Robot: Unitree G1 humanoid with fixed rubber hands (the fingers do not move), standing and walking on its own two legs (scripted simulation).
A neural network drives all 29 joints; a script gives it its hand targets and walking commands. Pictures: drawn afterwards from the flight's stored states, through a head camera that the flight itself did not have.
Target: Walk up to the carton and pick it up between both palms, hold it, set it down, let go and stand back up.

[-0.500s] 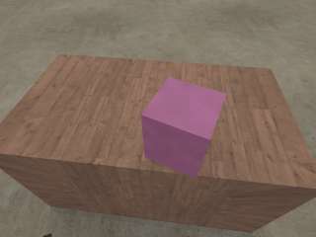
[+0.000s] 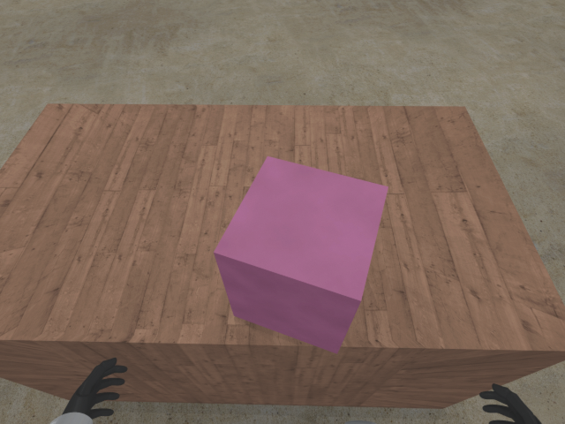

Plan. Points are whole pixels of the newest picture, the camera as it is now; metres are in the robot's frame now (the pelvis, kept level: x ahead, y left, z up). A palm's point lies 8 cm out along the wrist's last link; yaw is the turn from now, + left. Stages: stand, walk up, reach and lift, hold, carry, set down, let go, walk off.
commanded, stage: walk up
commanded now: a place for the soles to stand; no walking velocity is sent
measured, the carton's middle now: (303, 257) +0.36 -0.01 -0.01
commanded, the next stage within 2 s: reach and lift in 1.58 s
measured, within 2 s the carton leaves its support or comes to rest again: neither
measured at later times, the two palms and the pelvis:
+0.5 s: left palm out of the picture +0.10 +0.29 -0.08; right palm out of the picture +0.10 -0.34 -0.08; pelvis -0.01 -0.02 +0.01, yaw +0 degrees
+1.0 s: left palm out of the picture +0.06 +0.28 -0.08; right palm out of the picture +0.05 -0.34 -0.09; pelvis -0.03 -0.02 +0.02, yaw +1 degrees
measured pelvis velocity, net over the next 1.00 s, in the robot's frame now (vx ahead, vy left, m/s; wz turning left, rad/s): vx -0.03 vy -0.02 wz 0.01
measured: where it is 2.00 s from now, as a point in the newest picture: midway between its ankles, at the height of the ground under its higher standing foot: outside the picture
